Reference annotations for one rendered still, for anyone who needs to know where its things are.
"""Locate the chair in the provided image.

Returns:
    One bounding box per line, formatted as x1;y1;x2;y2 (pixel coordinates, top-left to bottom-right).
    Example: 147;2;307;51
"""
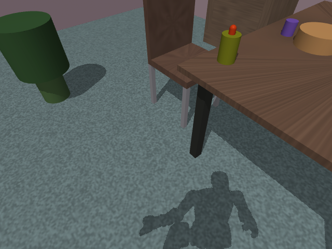
143;0;220;128

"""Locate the table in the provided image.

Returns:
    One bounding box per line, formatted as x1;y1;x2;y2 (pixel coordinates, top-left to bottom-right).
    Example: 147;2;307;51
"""
177;1;332;172

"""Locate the potted plant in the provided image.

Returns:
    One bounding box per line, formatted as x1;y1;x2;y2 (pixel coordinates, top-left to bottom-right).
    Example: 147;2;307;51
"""
0;11;70;104

